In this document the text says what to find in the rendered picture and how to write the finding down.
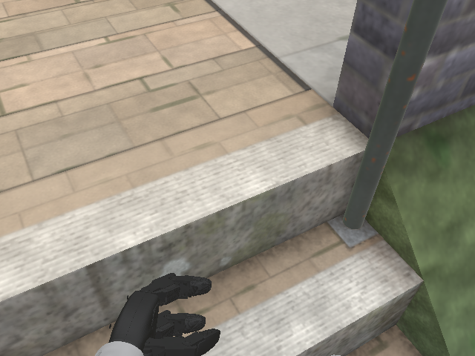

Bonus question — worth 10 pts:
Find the left robot forearm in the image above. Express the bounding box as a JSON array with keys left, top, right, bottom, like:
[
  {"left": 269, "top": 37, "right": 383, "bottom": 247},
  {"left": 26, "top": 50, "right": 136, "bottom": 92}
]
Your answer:
[{"left": 95, "top": 341, "right": 144, "bottom": 356}]

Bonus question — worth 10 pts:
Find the left robot hand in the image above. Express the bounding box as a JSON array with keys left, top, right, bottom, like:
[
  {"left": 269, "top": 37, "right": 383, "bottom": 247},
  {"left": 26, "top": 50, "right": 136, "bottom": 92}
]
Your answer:
[{"left": 109, "top": 273, "right": 220, "bottom": 356}]

